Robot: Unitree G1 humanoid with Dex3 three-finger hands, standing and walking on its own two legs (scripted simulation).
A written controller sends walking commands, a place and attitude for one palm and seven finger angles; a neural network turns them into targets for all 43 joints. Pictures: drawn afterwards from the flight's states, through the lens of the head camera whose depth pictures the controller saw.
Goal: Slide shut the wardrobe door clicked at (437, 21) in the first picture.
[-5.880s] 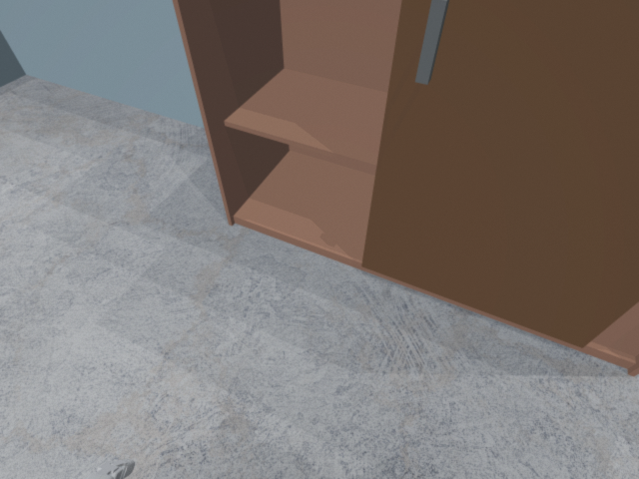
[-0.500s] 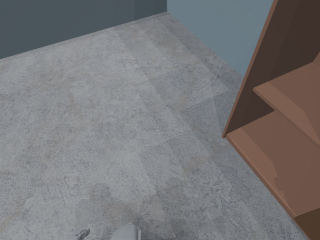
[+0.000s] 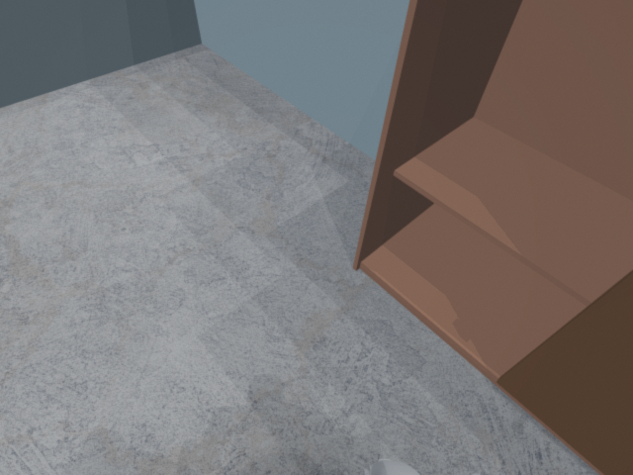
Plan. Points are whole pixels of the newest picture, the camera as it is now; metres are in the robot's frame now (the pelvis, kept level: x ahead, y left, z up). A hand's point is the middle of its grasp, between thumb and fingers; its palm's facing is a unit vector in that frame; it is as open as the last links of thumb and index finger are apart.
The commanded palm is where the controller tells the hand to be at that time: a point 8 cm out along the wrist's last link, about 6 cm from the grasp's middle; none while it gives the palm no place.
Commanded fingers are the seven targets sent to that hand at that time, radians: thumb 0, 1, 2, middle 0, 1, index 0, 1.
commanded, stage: turn to face it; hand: right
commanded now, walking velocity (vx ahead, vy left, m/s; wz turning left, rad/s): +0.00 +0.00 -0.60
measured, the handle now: out of the picture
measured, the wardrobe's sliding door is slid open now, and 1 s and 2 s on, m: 0.60 0.60 0.60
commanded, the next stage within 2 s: take the last steps up to it in 1.04 s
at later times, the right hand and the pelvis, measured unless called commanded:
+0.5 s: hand out of the picture +0.05 -0.29 -0.16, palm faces +0.31 +0.91 -0.26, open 7.4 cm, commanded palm none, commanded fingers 0.00 -0.90 -0.90 0.20 0.30 0.20 0.30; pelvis +0.01 -0.05 +0.00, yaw -17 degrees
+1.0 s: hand out of the picture -0.03 -0.21 -0.15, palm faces +0.57 +0.78 -0.26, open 7.4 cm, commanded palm none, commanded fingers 0.00 -0.90 -0.90 0.20 0.30 0.20 0.30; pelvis +0.02 -0.01 +0.00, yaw -35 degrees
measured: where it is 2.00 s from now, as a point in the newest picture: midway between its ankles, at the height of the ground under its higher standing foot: outside the picture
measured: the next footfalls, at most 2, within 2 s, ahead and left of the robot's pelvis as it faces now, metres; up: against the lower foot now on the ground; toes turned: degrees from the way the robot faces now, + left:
right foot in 0.14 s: +0.04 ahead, -0.15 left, +0.00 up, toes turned -11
left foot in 0.68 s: +0.12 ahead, +0.07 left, +0.00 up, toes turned -23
